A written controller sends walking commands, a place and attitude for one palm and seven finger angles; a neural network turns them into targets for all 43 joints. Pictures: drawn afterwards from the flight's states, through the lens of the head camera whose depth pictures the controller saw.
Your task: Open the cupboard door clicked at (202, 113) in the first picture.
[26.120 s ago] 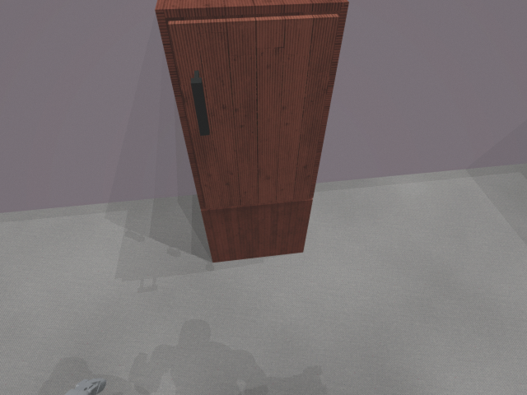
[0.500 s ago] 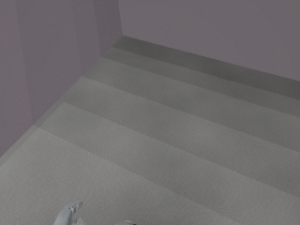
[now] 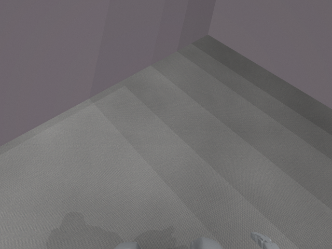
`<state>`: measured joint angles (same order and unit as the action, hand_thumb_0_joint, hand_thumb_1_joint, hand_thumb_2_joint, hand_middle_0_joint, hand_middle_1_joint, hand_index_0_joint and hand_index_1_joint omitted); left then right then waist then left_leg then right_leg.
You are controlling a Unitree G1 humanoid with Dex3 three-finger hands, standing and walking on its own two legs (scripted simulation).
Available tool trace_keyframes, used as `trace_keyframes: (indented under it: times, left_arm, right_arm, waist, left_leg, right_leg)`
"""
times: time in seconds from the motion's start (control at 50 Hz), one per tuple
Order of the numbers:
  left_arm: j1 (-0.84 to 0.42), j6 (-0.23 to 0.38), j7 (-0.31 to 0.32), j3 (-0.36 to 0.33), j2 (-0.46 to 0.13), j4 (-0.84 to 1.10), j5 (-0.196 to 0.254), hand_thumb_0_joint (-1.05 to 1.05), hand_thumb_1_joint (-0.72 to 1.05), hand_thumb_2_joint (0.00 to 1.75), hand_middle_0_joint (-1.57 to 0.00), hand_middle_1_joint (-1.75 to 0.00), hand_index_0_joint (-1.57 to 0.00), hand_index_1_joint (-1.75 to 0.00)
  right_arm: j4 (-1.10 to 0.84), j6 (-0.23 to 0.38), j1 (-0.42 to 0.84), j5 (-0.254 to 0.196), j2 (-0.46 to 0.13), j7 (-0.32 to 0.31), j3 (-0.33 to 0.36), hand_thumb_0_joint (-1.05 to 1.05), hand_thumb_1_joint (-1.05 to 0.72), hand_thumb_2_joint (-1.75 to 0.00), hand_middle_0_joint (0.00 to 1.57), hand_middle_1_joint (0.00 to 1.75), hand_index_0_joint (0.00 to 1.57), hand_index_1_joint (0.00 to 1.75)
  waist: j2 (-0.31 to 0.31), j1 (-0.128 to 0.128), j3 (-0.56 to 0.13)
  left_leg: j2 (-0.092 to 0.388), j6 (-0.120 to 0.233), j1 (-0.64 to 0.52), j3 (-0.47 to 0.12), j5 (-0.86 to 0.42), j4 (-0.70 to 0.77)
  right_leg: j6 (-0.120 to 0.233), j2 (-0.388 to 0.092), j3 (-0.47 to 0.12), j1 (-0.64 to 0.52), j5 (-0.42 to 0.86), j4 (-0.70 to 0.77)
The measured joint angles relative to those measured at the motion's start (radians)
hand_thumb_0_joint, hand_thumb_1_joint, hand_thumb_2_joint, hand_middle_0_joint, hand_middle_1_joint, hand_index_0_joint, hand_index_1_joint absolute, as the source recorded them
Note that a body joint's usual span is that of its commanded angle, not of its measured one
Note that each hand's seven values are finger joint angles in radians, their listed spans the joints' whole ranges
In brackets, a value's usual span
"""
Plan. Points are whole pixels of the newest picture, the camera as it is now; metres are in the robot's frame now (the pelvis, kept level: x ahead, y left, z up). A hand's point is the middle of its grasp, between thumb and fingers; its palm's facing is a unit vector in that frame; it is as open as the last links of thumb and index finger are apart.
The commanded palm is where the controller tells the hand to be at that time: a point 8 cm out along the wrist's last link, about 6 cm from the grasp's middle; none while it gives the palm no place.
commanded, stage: turn to face it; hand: left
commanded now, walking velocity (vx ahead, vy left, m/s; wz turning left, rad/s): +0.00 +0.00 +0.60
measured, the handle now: out of the picture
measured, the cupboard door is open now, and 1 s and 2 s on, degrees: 41 41 41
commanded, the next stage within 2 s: none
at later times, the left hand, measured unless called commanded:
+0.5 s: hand out of the picture +0.03 +0.15 -0.15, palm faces +0.32 -0.92 -0.23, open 7.4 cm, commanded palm none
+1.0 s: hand out of the picture +0.01 +0.19 -0.14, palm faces +0.56 -0.77 -0.29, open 7.4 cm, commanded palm none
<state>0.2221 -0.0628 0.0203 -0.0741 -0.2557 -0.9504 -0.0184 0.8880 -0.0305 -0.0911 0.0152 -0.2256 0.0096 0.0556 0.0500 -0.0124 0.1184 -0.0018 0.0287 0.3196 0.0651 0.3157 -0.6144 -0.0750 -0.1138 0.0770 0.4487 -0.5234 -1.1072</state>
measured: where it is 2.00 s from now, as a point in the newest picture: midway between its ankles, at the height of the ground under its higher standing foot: outside the picture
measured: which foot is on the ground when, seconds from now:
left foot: down 0.00-0.22, up 0.24-0.58, down 0.60-0.98, up 1.00-1.00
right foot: up 0.00-0.22, down 0.24-0.58, up 0.60-0.98, down 1.00-1.00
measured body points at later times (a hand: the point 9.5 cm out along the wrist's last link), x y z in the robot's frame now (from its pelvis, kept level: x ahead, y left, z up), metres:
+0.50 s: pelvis +0.01 -0.05 +0.01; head +0.07 -0.03 +0.46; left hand +0.02 +0.20 -0.13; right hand +0.17 -0.27 -0.14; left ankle -0.04 +0.07 -0.68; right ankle +0.04 -0.16 -0.73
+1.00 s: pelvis +0.03 -0.06 +0.00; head +0.08 -0.04 +0.45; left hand -0.02 +0.23 -0.12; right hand +0.22 -0.23 -0.15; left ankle -0.03 +0.07 -0.72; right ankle +0.10 -0.16 -0.73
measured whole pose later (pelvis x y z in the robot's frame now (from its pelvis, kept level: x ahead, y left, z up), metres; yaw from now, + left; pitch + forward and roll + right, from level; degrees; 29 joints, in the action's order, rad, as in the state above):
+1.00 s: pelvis +0.03 -0.06 +0.00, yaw +35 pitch +2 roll +1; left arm 0.13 -0.02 0.02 -0.06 -0.23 -0.86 -0.02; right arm 0.94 -0.06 -0.20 0.01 -0.22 0.01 0.07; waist -0.02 0.02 0.08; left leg -0.04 -0.01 0.34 -0.10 0.30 -0.60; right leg -0.04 -0.04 0.04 0.30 -0.30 -0.57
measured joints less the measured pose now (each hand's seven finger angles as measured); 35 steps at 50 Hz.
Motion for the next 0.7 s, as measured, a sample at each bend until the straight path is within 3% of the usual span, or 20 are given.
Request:
trace_keyframes:
  times: [0.08, 0.2, 0.24, 0.26, 0.3, 0.36, 0.4, 0.46, 0.54, 0.58, 0.6, 0.64, 0.7]
  left_arm:
    - [-0.041, 0.008, -0.007, -0.003, 0.003, 0.030, 0.000, 0.00, 0.90, 0.90, -0.20, -0.30, -0.20, -0.30]
    - [-0.079, 0.029, -0.012, 0.005, 0.020, 0.079, 0.002, 0.00, 0.90, 0.90, -0.20, -0.30, -0.20, -0.30]
    - [-0.074, 0.051, -0.010, 0.010, 0.022, 0.097, -0.004, 0.00, 0.90, 0.90, -0.20, -0.30, -0.20, -0.30]
    - [-0.077, 0.057, -0.006, 0.015, 0.031, 0.099, -0.007, 0.00, 0.90, 0.90, -0.20, -0.30, -0.20, -0.30]
    - [-0.073, 0.061, 0.000, 0.025, 0.050, 0.101, -0.008, 0.00, 0.90, 0.90, -0.20, -0.30, -0.20, -0.30]
    - [-0.054, 0.055, 0.006, 0.033, 0.072, 0.094, -0.007, 0.00, 0.90, 0.90, -0.20, -0.30, -0.20, -0.30]
    - [-0.043, 0.054, 0.007, 0.037, 0.079, 0.086, -0.008, 0.00, 0.90, 0.90, -0.20, -0.30, -0.20, -0.30]
    - [-0.030, 0.056, 0.005, 0.040, 0.084, 0.076, -0.010, 0.00, 0.90, 0.90, -0.20, -0.30, -0.20, -0.30]
    - [-0.018, 0.058, 0.001, 0.029, 0.071, 0.066, -0.014, 0.00, 0.90, 0.90, -0.21, -0.30, -0.20, -0.30]
    - [-0.004, 0.053, -0.004, 0.020, 0.056, 0.060, -0.009, 0.00, 0.90, 0.90, -0.21, -0.30, -0.20, -0.30]
    - [0.003, 0.046, -0.007, 0.015, 0.047, 0.057, -0.004, 0.00, 0.90, 0.90, -0.21, -0.30, -0.20, -0.30]
    - [-0.004, 0.019, -0.004, 0.005, 0.023, 0.040, -0.003, 0.00, 0.90, 0.90, -0.21, -0.30, -0.20, -0.30]
    - [-0.025, -0.004, -0.002, -0.008, 0.003, 0.013, -0.003, 0.00, 0.91, 0.90, -0.20, -0.30, -0.20, -0.30]
  right_arm:
    - [0.018, -0.005, -0.025, 0.003, 0.001, -0.005, -0.004, 0.00, -0.91, -0.90, 0.20, 0.30, 0.20, 0.30]
    - [0.031, -0.027, -0.057, 0.006, 0.001, 0.001, 0.007, 0.00, -0.91, -0.90, 0.20, 0.30, 0.20, 0.30]
    - [0.031, -0.034, -0.071, -0.001, 0.000, 0.003, 0.015, 0.00, -0.91, -0.90, 0.20, 0.30, 0.20, 0.30]
    - [0.034, -0.038, -0.069, -0.003, -0.007, 0.004, 0.021, 0.00, -0.91, -0.90, 0.20, 0.30, 0.20, 0.30]
    - [0.043, -0.050, -0.066, -0.003, -0.020, 0.006, 0.031, 0.01, -0.91, -0.90, 0.20, 0.30, 0.20, 0.30]
    - [0.052, -0.060, -0.062, -0.003, -0.026, 0.014, 0.036, 0.01, -0.91, -0.90, 0.20, 0.30, 0.20, 0.30]
    - [0.055, -0.061, -0.062, -0.004, -0.020, 0.018, 0.033, 0.01, -0.91, -0.90, 0.20, 0.30, 0.20, 0.30]
    - [0.058, -0.061, -0.059, -0.007, -0.010, 0.022, 0.027, 0.01, -0.91, -0.90, 0.20, 0.30, 0.19, 0.30]
    - [0.053, -0.054, -0.043, -0.010, 0.003, 0.023, 0.017, 0.01, -0.91, -0.90, 0.20, 0.30, 0.19, 0.30]
    - [0.038, -0.041, -0.039, -0.009, 0.004, 0.026, 0.012, 0.01, -0.91, -0.90, 0.20, 0.30, 0.19, 0.30]
    - [0.030, -0.030, -0.038, -0.006, 0.003, 0.026, 0.012, 0.01, -0.91, -0.90, 0.20, 0.30, 0.19, 0.30]
    - [0.022, -0.015, -0.029, -0.002, 0.013, 0.020, 0.009, 0.01, -0.91, -0.90, 0.20, 0.30, 0.19, 0.30]
    - [0.016, -0.003, -0.040, 0.003, 0.023, 0.001, 0.003, 0.00, -0.91, -0.90, 0.20, 0.30, 0.20, 0.30]
  waist:
    - [-0.025, 0.000, -0.012]
    - [-0.070, 0.022, -0.026]
    - [-0.069, 0.024, -0.039]
    - [-0.080, 0.026, -0.033]
    - [-0.090, 0.032, -0.023]
    - [-0.085, 0.042, -0.018]
    - [-0.068, 0.047, -0.017]
    - [-0.043, 0.045, -0.014]
    - [-0.014, 0.024, -0.003]
    - [-0.004, 0.019, -0.006]
    - [-0.003, 0.020, -0.011]
    - [0.015, 0.014, -0.006]
    - [0.007, 0.014, -0.014]
  left_leg:
    - [-0.003, -0.010, -0.026, -0.045, -0.045, 0.068]
    - [-0.001, -0.043, -0.010, -0.122, -0.046, 0.054]
    - [-0.015, -0.053, 0.030, -0.139, 0.010, -0.019]
    - [-0.018, -0.053, 0.064, -0.143, 0.091, -0.112]
    - [-0.028, -0.056, 0.135, -0.129, 0.170, -0.341]
    - [-0.007, -0.075, 0.191, -0.082, 0.128, -0.543]
    - [0.011, -0.087, 0.186, -0.055, 0.115, -0.535]
    - [0.029, -0.094, 0.141, -0.020, 0.128, -0.404]
    - [0.032, -0.083, 0.059, 0.020, 0.133, -0.186]
    - [0.028, -0.069, -0.002, 0.036, 0.036, -0.030]
    - [0.025, -0.042, -0.006, 0.028, -0.027, 0.001]
    - [0.011, -0.002, 0.019, 0.021, 0.000, -0.044]
    - [0.002, 0.010, 0.011, -0.007, 0.008, -0.010]
  right_leg:
    - [-0.006, 0.020, -0.047, 0.035, 0.072, 0.059]
    - [0.005, 0.062, -0.044, -0.067, 0.145, 0.366]
    - [0.035, 0.060, -0.035, -0.122, 0.214, 0.502]
    - [0.056, 0.058, -0.019, -0.119, 0.212, 0.484]
    - [0.076, 0.043, 0.011, -0.132, 0.198, 0.473]
    - [0.078, 0.024, 0.052, -0.174, 0.209, 0.520]
    - [0.077, 0.010, 0.079, -0.197, 0.219, 0.551]
    - [0.072, -0.013, 0.122, -0.219, 0.221, 0.571]
    - [0.057, -0.045, 0.175, -0.216, 0.193, 0.533]
    - [0.042, -0.065, 0.198, -0.196, 0.160, 0.474]
    - [0.030, -0.072, 0.192, -0.168, 0.135, 0.413]
    - [0.014, -0.058, 0.098, -0.088, 0.007, 0.233]
    - [0.003, -0.012, 0.001, 0.011, 0.023, 0.027]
